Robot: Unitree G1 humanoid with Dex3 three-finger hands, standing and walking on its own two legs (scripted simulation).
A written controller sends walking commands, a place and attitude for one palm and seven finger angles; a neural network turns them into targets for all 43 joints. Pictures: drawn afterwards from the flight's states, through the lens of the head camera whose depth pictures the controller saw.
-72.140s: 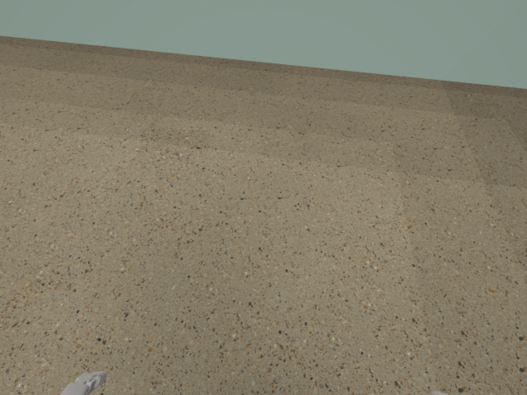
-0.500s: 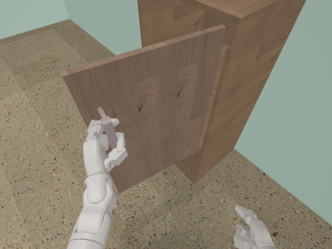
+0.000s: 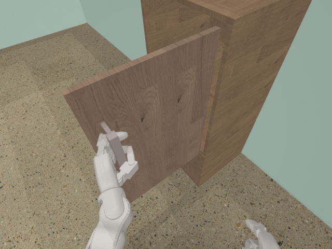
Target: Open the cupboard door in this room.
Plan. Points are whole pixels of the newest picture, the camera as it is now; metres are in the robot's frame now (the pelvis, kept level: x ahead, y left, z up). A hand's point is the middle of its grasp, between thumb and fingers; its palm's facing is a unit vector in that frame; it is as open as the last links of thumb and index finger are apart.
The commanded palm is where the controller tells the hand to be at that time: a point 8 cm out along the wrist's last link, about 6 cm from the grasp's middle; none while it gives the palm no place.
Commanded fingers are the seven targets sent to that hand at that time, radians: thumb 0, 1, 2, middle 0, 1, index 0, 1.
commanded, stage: open thumb and fingers to let go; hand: left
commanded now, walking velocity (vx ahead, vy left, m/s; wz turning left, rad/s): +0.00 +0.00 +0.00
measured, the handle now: (114, 146) +0.34 +0.14 +0.07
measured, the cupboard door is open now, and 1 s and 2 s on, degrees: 90 90 90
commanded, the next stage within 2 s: slide the hand sideways off the handle in 0.66 s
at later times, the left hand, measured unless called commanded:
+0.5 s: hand (128, 162) +0.30 +0.10 +0.07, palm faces +0.34 -0.94 +0.00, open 14.1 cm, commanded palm +0.26 +0.15 +0.07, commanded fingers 0.00 -0.50 0.30 -0.20 -0.60 -0.20 -0.60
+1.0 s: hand (121, 176) +0.27 +0.12 +0.06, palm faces -0.18 -0.98 -0.05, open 16.2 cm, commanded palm +0.25 +0.16 +0.07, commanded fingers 0.00 -0.50 0.30 -0.15 -0.30 -0.15 -0.30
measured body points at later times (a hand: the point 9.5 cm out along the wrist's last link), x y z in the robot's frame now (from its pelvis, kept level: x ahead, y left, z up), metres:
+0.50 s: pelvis -0.02 +0.02 +0.00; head +0.01 +0.00 +0.45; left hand +0.28 +0.15 +0.07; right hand +0.15 -0.21 -0.10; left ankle -0.01 +0.14 -0.71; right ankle -0.01 -0.04 -0.71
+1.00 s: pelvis -0.03 +0.05 +0.00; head -0.01 +0.04 +0.45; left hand +0.27 +0.17 +0.07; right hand +0.13 -0.18 -0.10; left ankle -0.01 +0.14 -0.71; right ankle -0.01 -0.04 -0.71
